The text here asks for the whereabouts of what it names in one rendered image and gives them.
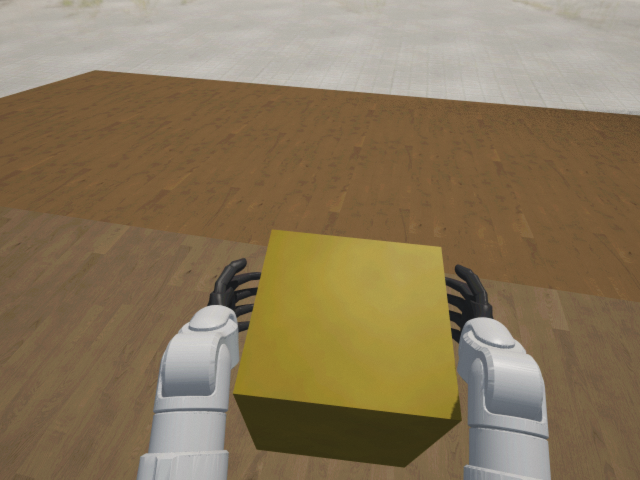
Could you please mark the carton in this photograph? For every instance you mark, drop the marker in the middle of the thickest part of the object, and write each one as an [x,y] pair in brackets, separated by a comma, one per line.
[349,352]

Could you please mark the left robot hand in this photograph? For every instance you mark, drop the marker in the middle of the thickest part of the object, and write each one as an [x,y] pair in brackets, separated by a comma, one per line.
[225,285]

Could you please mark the right robot forearm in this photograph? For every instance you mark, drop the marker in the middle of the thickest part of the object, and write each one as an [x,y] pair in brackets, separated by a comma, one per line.
[507,409]

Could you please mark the right robot hand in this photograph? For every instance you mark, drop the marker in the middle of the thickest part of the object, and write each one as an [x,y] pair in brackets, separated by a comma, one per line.
[475,304]

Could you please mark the left robot forearm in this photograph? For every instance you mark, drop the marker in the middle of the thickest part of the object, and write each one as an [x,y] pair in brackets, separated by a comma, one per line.
[192,396]

